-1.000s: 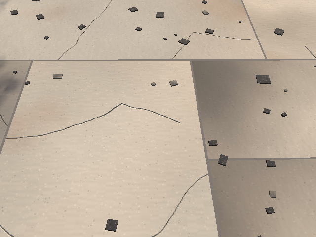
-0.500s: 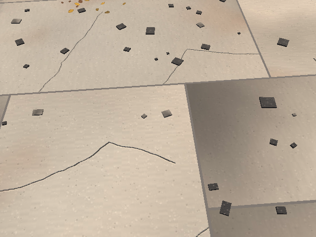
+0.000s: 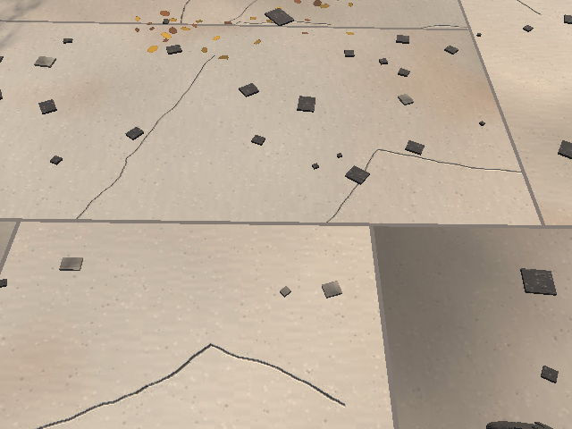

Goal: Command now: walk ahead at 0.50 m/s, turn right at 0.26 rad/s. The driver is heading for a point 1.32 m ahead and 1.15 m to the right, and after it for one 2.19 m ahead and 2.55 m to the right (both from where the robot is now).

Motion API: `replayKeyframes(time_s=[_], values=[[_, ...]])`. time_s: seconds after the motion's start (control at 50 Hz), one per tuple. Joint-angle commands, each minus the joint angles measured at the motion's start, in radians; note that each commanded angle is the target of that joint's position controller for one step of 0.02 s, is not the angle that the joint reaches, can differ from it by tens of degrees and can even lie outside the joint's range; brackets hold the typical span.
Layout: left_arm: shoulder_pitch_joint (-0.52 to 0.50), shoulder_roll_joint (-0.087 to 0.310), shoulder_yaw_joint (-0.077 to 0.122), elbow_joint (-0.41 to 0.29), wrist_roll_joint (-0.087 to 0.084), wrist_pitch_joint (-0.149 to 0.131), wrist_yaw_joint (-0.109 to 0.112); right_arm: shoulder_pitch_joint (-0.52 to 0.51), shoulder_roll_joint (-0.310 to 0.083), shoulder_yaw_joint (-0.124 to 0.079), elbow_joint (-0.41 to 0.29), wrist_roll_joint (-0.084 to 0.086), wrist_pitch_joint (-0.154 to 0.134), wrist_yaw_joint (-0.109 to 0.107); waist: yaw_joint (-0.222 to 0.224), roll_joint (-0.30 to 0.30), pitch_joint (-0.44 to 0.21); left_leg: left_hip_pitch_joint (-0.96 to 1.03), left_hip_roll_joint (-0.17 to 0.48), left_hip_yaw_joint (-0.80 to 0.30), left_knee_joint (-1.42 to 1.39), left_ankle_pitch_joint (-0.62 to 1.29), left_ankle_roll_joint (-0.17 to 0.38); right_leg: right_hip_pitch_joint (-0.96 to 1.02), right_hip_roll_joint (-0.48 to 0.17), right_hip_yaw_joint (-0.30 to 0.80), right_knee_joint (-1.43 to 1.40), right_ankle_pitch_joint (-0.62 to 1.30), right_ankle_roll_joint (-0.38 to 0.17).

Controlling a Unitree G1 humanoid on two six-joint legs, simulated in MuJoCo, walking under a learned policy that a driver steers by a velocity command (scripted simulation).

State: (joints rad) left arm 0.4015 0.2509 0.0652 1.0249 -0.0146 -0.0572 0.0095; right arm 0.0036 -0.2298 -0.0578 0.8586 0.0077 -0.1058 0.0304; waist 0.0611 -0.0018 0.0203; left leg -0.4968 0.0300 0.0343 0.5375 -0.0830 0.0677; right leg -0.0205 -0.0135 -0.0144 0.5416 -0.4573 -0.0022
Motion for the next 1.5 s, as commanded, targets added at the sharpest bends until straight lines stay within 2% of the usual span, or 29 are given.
replayKeyframes(time_s=[0.02, 0.04, 0.08, 0.16, 0.3, 0.42, 0.48, 0.52, 0.54, 0.56, 0.58, 0.6, 0.62, 0.66, 0.74, 0.84, 0.94, 1.0, 1.02, 1.04, 1.06, 1.08, 1.1, 1.14, 1.2, 1.28, 1.38, 1.44, 1.5], values=[[0.054, 0.046, -0.009, -0.067, -0.015, -0.045, -0.007, 0.456, -0.240, -0.070, 0.065, -0.009, 0.001, -0.015, -0.189, 0.249, -0.428, 0.909, 0.400, -0.738, -0.216, -0.215, 0.241, -0.674, 0.044, 0.141, 0.749, -0.120, -0.028], [-0.032, 0.123, 0.014, -0.091, -0.040, -0.053, -0.007, 0.365, -0.182, -0.051, 0.051, -0.004, -0.003, -0.018, -0.177, 0.189, -0.265, 0.779, 0.369, -0.586, -0.233, -0.240, 0.185, -0.753, -0.013, 0.147, 0.801, -0.063, -0.044], [-0.120, 0.113, 0.022, -0.111, -0.029, -0.043, 0.006, 0.214, -0.107, -0.028, 0.029, -0.010, -0.008, -0.017, -0.120, 0.091, -0.101, 0.490, 0.297, -0.353, -0.304, -0.163, 0.124, -0.696, -0.101, 0.110, 0.716, 0.099, -0.053], [-0.079, 0.040, 0.029, -0.108, -0.023, 0.011, 0.007, 0.182, -0.097, -0.027, 0.053, -0.024, -0.019, -0.021, -0.049, 0.096, -0.019, 0.314, 0.244, -0.126, -0.402, -0.009, 0.106, -0.601, -0.140, 0.118, 0.621, 0.220, -0.055], [-0.258, 0.033, 0.030, -0.182, -0.006, 0.014, -0.020, 0.231, -0.145, -0.039, 0.071, -0.025, -0.009, -0.054, -0.077, 0.051, 0.040, 0.377, 0.220, 0.085, -0.430, 0.122, 0.084, -0.683, -0.117, 0.075, 0.302, 0.517, -0.034], [-0.434, 0.019, 0.012, -0.278, -0.007, 0.015, -0.060, 0.331, -0.180, -0.053, 0.096, -0.002, 0.025, -0.060, -0.132, 0.037, 0.095, 0.579, 0.275, 0.164, -0.356, 0.249, 0.072, -0.731, -0.091, -0.024, 0.132, 0.431, -0.066], [-0.381, 0.065, 0.032, -0.301, -0.010, 0.020, -0.071, 0.295, -0.223, -0.065, 0.079, 0.011, 0.044, -0.064, -0.069, 0.091, 0.025, 0.619, 0.281, 0.206, -0.181, 0.700, 0.043, -0.563, -0.007, -0.109, 0.117, 0.281, -0.116], [-0.132, 0.153, 0.080, -0.249, -0.016, 0.020, -0.063, 0.254, -0.238, -0.066, 0.064, 0.019, 0.056, -0.066, 0.075, 0.090, -0.109, 0.532, 0.235, 0.236, 0.165, 0.810, 0.000, -0.213, 0.080, -0.131, 0.027, 0.312, -0.179], [0.018, 0.249, 0.117, -0.214, -0.013, 0.029, -0.039, 0.259, -0.212, -0.055, 0.042, 0.001, 0.048, -0.066, 0.127, -0.024, -0.199, 0.278, 0.186, 0.236, 0.482, 0.475, -0.051, 0.090, -0.034, 0.086, -0.016, 0.300, -0.238], [-0.023, 0.335, 0.121, -0.222, -0.017, 0.019, -0.035, 0.336, -0.047, -0.009, -0.011, -0.028, 0.016, -0.049, -0.013, -0.251, -0.262, -0.160, -0.036, 0.109, 0.807, -0.476, -0.106, 0.368, -0.271, 0.661, -0.125, 0.177, -0.415], [0.029, 0.265, 0.098, -0.241, -0.001, 0.005, -0.040, 0.226, -0.121, -0.018, -0.039, 0.017, -0.032, -0.034, 0.058, -0.146, -0.359, -0.269, -0.049, -0.112, 0.898, -0.509, -0.083, 0.419, -0.322, 0.843, -0.258, 0.127, -0.435], [-0.006, 0.206, 0.081, -0.234, 0.005, -0.008, -0.041, 0.143, -0.151, -0.027, -0.065, 0.049, -0.054, -0.027, 0.059, -0.105, -0.229, -0.354, 0.000, -0.117, 0.872, -0.415, -0.055, 0.347, -0.295, 0.694, -0.263, 0.217, -0.382], [-0.079, 0.164, 0.069, -0.248, -0.003, -0.016, -0.040, 0.141, -0.148, -0.025, -0.054, 0.035, -0.063, -0.031, 0.013, -0.030, -0.155, -0.311, 0.049, -0.119, 0.782, -0.325, -0.040, 0.199, -0.245, 0.552, -0.254, 0.311, -0.341], [-0.194, 0.106, 0.047, -0.287, 0.005, -0.019, -0.035, 0.172, -0.168, -0.044, -0.036, 0.002, -0.044, -0.038, -0.064, -0.008, -0.097, -0.160, 0.099, -0.122, 0.645, -0.248, -0.053, -0.034, -0.179, 0.402, -0.283, 0.464, -0.301], [-0.156, 0.162, 0.056, -0.289, 0.000, -0.024, -0.009, 0.112, -0.126, -0.039, -0.075, -0.022, -0.004, -0.044, -0.076, -0.012, -0.050, -0.124, 0.083, -0.088, 0.431, -0.134, -0.114, -0.180, -0.140, 0.315, -0.329, 0.572, -0.299], [-0.084, 0.171, 0.058, -0.276, -0.006, -0.013, 0.006, -0.067, -0.093, -0.019, -0.134, -0.012, -0.009, -0.030, -0.005, -0.075, -0.010, -0.043, 0.002, -0.069, 0.064, 0.168, -0.120, -0.241, -0.068, 0.259, -0.312, 0.441, -0.223], [-0.032, 0.161, 0.057, -0.258, -0.012, 0.000, 0.011, -0.115, -0.145, -0.027, -0.173, 0.002, -0.028, -0.011, 0.006, -0.101, -0.014, -0.007, -0.023, -0.107, -0.059, 0.113, -0.091, -0.117, -0.121, 0.385, -0.201, 0.378, -0.201], [-0.066, 0.146, 0.051, -0.279, -0.005, 0.009, 0.016, 0.043, -0.189, -0.048, -0.138, -0.003, -0.046, -0.012, -0.084, -0.134, -0.075, 0.209, -0.034, -0.082, -0.118, 0.038, -0.037, -0.105, -0.087, 0.412, -0.048, 0.502, -0.162], [-0.088, 0.100, 0.033, -0.301, 0.003, 0.006, 0.011, 0.189, -0.233, -0.063, -0.118, -0.022, -0.051, -0.017, -0.154, -0.089, -0.195, 0.456, 0.079, -0.173, -0.080, 0.030, 0.020, -0.203, -0.033, 0.354, 0.171, 0.477, -0.127], [0.008, 0.046, 0.018, -0.324, -0.008, -0.002, 0.013, 0.338, -0.311, -0.083, -0.099, -0.040, -0.041, -0.025, -0.149, 0.136, -0.350, 0.826, 0.304, -0.532, -0.110, -0.108, 0.148, -0.518, 0.103, 0.216, 0.517, 0.185, -0.049], [0.080, 0.079, 0.012, -0.334, -0.028, -0.009, 0.011, 0.353, -0.286, -0.078, -0.079, -0.015, -0.030, -0.016, -0.118, 0.349, -0.386, 0.901, 0.422, -0.854, -0.209, -0.326, 0.221, -0.730, 0.083, 0.197, 0.714, -0.147, -0.034], [0.022, 0.169, 0.032, -0.320, -0.032, -0.004, 0.010, 0.291, -0.186, -0.053, -0.106, -0.002, -0.022, -0.019, -0.135, 0.206, -0.241, 0.784, 0.386, -0.735, -0.233, -0.435, 0.178, -0.798, 0.017, 0.211, 0.797, -0.071, -0.026], [-0.070, 0.187, 0.038, -0.335, -0.020, 0.003, 0.009, 0.242, -0.150, -0.041, -0.116, -0.005, -0.010, -0.023, -0.141, 0.113, -0.135, 0.638, 0.337, -0.564, -0.246, -0.367, 0.133, -0.786, -0.020, 0.165, 0.795, 0.010, -0.023], [-0.127, 0.159, 0.044, -0.356, -0.005, 0.010, 0.004, 0.174, -0.118, -0.026, -0.108, -0.021, -0.003, -0.024, -0.094, 0.085, -0.032, 0.426, 0.260, -0.375, -0.302, -0.181, 0.104, -0.715, -0.081, 0.152, 0.700, 0.104, -0.028], [-0.121, 0.098, 0.033, -0.375, -0.015, 0.029, -0.004, 0.174, -0.137, -0.034, -0.087, -0.016, -0.015, -0.022, -0.071, 0.106, -0.012, 0.346, 0.235, -0.221, -0.371, -0.050, 0.118, -0.675, -0.114, 0.122, 0.626, 0.157, -0.021], [-0.180, 0.087, 0.026, -0.409, -0.010, 0.030, -0.011, 0.192, -0.181, -0.048, -0.068, -0.015, -0.016, -0.027, -0.077, 0.068, -0.013, 0.396, 0.236, -0.077, -0.392, 0.112, 0.125, -0.722, -0.122, 0.113, 0.464, 0.327, -0.003], [-0.341, 0.061, 0.010, -0.455, -0.009, 0.018, -0.045, 0.247, -0.216, -0.053, -0.049, -0.004, 0.006, -0.035, -0.140, 0.057, 0.032, 0.449, 0.217, 0.072, -0.384, 0.150, 0.084, -0.664, -0.092, 0.020, 0.198, 0.493, -0.017], [-0.398, 0.071, 0.011, -0.492, -0.012, 0.021, -0.061, 0.283, -0.245, -0.061, -0.034, 0.011, 0.025, -0.034, -0.147, 0.064, 0.058, 0.539, 0.253, 0.103, -0.348, 0.225, 0.068, -0.662, -0.072, -0.016, 0.120, 0.416, -0.045], [-0.312, 0.128, 0.040, -0.493, -0.005, 0.028, -0.065, 0.273, -0.291, -0.074, -0.039, 0.026, 0.046, -0.043, -0.068, 0.111, -0.017, 0.592, 0.256, 0.159, -0.136, 0.690, 0.038, -0.485, 0.020, -0.093, 0.088, 0.257, -0.106]])
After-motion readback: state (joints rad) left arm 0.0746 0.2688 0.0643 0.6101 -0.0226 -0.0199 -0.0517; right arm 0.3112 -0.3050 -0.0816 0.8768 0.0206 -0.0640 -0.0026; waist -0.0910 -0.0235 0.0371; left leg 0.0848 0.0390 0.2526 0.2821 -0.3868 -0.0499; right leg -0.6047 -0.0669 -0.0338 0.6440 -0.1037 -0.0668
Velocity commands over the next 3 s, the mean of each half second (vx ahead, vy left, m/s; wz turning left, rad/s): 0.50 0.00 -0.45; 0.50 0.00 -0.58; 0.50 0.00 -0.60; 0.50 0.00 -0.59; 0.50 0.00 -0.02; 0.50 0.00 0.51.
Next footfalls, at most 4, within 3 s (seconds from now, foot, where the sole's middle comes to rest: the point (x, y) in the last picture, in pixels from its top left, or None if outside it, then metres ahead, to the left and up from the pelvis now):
0.54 right None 0.41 -0.17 -0.76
1.02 left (355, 310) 0.76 -0.11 -0.76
1.54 right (507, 315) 0.78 -0.50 -0.76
2.02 left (531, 222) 1.09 -0.63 -0.76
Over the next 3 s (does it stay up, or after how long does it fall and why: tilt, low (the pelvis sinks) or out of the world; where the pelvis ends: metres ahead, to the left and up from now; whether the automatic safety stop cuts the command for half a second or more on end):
stays up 1.15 -0.97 -0.01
